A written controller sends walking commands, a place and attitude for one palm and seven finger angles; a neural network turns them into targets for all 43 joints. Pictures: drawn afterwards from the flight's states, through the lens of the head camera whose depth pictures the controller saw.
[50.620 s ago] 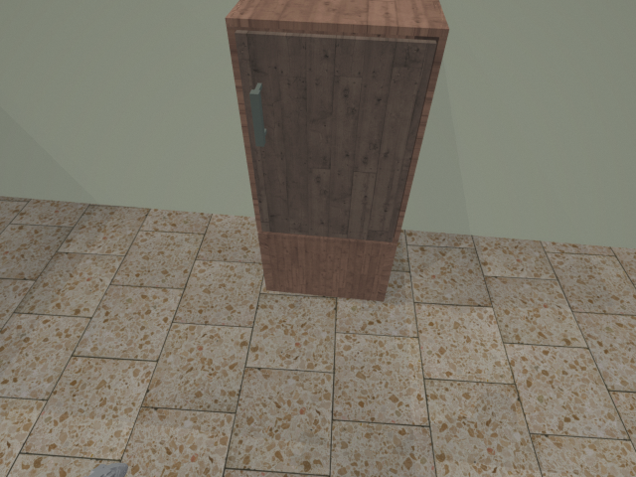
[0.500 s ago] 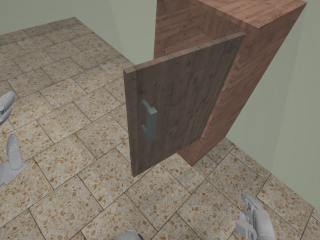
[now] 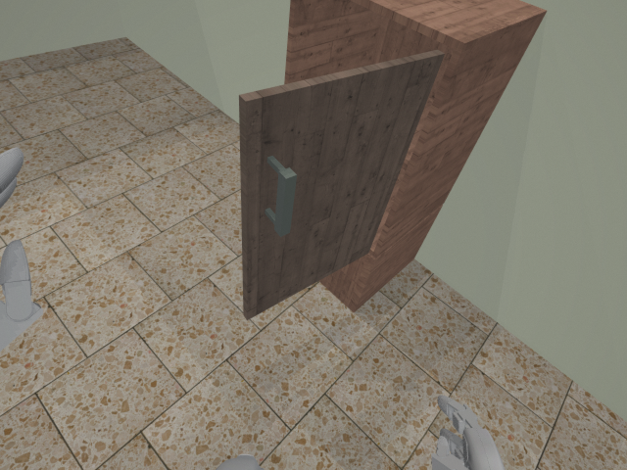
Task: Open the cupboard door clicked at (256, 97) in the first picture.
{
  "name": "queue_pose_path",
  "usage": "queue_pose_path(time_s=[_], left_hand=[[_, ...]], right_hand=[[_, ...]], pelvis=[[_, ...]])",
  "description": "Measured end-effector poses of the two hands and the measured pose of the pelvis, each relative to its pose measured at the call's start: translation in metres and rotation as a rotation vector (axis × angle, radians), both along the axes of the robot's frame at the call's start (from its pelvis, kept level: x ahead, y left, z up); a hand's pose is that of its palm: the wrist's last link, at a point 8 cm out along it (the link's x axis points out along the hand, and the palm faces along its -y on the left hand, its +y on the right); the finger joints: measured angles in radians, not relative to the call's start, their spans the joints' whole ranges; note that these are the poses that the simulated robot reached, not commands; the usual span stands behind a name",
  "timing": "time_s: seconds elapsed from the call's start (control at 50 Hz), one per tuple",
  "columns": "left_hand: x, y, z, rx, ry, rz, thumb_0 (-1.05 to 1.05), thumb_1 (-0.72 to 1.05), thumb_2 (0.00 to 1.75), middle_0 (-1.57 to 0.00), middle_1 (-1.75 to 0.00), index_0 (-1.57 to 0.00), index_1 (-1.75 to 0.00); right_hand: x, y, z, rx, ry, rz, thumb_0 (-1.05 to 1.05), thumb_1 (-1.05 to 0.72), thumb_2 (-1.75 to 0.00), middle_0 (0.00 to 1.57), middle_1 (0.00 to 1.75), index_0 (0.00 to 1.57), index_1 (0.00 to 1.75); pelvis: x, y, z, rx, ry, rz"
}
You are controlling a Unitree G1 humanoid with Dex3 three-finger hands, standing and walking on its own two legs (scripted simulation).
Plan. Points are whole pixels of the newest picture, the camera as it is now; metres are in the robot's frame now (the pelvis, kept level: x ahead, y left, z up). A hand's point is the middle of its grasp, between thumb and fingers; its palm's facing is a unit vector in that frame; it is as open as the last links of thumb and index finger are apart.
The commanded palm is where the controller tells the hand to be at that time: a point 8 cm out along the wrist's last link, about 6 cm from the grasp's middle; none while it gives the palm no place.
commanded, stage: stop stepping back and stand still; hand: left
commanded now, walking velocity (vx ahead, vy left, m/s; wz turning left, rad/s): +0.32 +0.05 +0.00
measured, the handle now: (278, 197) +0.52 +0.11 +0.04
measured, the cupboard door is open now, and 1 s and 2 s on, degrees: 82 82 82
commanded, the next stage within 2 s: let the arm hang, fingers relaxed in 0.68 s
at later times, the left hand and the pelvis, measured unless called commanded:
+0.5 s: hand out of the picture +0.11 +0.29 +0.21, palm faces +0.54 -0.74 -0.40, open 7.4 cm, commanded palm +0.04 +0.32 +0.20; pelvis -0.08 +0.01 +0.02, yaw +2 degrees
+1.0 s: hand out of the picture +0.04 +0.22 -0.10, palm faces +0.11 -0.95 -0.29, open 7.4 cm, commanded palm none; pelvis -0.08 +0.01 +0.01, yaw +6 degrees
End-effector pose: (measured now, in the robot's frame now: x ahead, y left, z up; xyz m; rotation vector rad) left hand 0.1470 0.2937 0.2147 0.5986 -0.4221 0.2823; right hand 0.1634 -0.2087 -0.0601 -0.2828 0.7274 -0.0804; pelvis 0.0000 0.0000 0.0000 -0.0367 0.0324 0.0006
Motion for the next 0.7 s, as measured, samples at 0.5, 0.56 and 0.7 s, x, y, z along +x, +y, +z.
queue_pose_path(time_s=[0.5, 0.56, 0.7], left_hand=[[-0.087, 0.029, 0.006, -0.096, -0.021, 0.197, 0.01, 0.88, 0.9, -0.21, -0.31, -0.21, -0.3], [-0.085, 0.036, -0.003, -0.113, 0.005, 0.204, 0.01, 0.89, 0.9, -0.21, -0.31, -0.21, -0.3], [-0.084, 0.026, -0.013, -0.073, 0.122, 0.198, 0.01, 0.89, 0.9, -0.21, -0.31, -0.21, -0.3]], right_hand=[[-0.113, -0.034, 0.01, -0.076, -0.008, -0.095, 0.01, -0.9, -0.9, 0.2, 0.3, 0.21, 0.3], [-0.11, -0.022, 0.008, -0.044, -0.042, -0.108, 0.01, -0.9, -0.9, 0.2, 0.3, 0.21, 0.3], [-0.108, 0.008, -0.004, 0.071, -0.018, -0.058, 0.01, -0.9, -0.9, 0.2, 0.3, 0.21, 0.3]], pelvis=[[-0.083, 0.012, 0.02, 0.041, -0.016, 0.039], [-0.089, 0.019, 0.016, 0.048, -0.035, 0.045], [-0.081, 0.012, 0.017, 0.047, -0.049, 0.044]])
